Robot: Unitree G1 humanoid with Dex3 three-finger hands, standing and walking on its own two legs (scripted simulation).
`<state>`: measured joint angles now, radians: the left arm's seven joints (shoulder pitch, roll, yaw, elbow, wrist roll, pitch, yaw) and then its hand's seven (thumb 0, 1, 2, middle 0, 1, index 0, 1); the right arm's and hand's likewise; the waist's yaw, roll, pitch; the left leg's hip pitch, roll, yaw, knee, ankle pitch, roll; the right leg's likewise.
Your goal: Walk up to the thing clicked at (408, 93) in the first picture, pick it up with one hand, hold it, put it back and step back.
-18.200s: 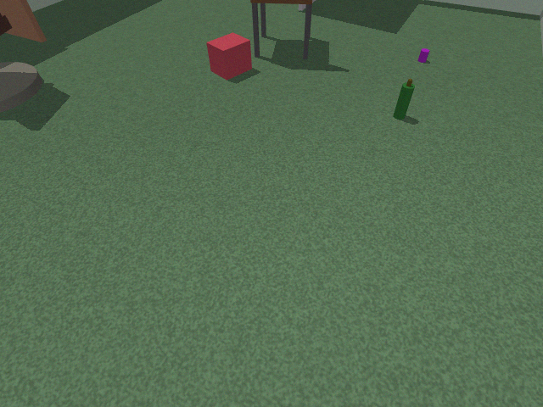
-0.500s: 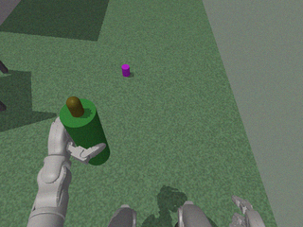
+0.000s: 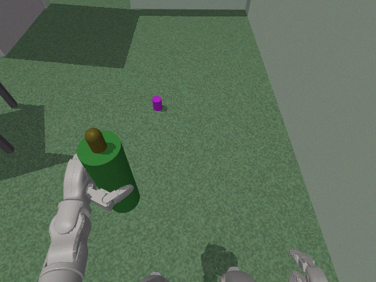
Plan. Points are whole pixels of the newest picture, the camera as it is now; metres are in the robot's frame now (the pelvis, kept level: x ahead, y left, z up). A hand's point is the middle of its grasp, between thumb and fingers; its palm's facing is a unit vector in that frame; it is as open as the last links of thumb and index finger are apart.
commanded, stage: lift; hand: left
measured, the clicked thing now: (111, 172) +0.33 +0.17 +0.05
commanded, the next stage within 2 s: hold in 0.16 s
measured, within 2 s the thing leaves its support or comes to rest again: neither
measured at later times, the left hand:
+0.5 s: hand (112, 168) +0.33 +0.16 +0.07, palm faces +0.01 -1.00 +0.01, open 10.3 cm
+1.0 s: hand (110, 164) +0.33 +0.16 +0.08, palm faces +0.02 -1.00 +0.01, open 10.2 cm
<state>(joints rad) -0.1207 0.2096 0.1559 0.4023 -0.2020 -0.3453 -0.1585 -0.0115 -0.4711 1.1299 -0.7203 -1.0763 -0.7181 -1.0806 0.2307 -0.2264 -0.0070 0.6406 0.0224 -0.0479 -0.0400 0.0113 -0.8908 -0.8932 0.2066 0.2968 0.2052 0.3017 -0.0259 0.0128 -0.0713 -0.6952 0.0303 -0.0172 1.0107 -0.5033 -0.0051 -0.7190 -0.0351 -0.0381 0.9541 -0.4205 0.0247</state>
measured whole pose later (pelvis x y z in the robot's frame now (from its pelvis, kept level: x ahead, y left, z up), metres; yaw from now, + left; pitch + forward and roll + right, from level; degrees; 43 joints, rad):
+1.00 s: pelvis +0.00 +0.00 +0.02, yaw +0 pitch +6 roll -1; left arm -0.14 0.20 0.16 0.44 -0.20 -0.33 -0.16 -0.01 -0.43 1.09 -0.72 -1.05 -0.72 -1.06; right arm 0.23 -0.22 -0.01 0.66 0.02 -0.03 -0.04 0.01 -0.90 -0.90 0.21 0.30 0.21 0.30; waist -0.02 0.02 -0.04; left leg -0.51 0.03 -0.01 0.85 -0.44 -0.01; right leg -0.54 -0.03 -0.04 0.81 -0.37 0.02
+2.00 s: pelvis +0.01 +0.00 +0.03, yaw +0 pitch +6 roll -1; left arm -0.14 0.19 0.16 0.45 -0.20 -0.35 -0.16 -0.01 -0.44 1.09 -0.72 -1.06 -0.72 -1.06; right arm 0.23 -0.22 -0.01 0.67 0.02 -0.04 -0.03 0.01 -0.90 -0.90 0.21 0.30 0.20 0.30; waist -0.02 0.02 -0.04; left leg -0.50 0.03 -0.01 0.83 -0.44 -0.01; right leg -0.53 -0.03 -0.04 0.79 -0.36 0.02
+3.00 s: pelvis +0.00 -0.01 +0.02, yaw +0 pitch +6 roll -1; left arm -0.15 0.19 0.17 0.47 -0.20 -0.36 -0.17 -0.01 -0.44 1.09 -0.72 -1.06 -0.72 -1.06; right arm 0.23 -0.23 -0.01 0.67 0.02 -0.04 -0.04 0.01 -0.90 -0.90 0.21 0.30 0.20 0.30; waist -0.02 0.02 -0.04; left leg -0.51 0.03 -0.01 0.84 -0.43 -0.01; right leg -0.54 -0.03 -0.04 0.80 -0.36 0.02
